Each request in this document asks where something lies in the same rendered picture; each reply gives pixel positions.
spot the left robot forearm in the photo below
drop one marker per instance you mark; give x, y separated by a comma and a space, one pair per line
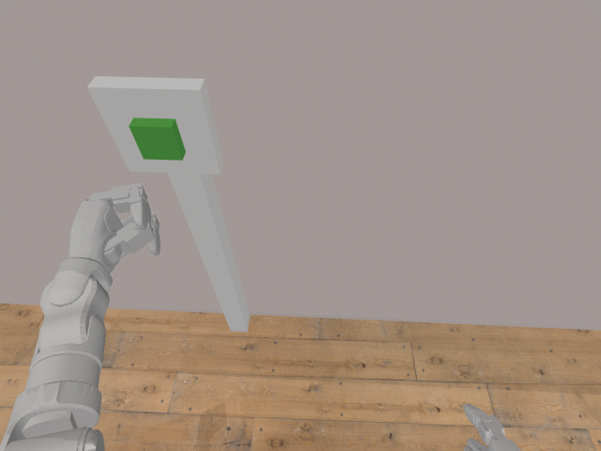
62, 392

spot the left robot upper arm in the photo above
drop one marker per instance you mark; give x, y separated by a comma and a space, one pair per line
78, 439

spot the right robot hand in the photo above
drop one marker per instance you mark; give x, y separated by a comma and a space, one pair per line
491, 431

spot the button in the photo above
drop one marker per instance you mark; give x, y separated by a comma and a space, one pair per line
158, 138

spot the panel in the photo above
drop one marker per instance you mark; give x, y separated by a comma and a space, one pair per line
119, 100

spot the left robot hand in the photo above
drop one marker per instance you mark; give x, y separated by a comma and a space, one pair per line
97, 232

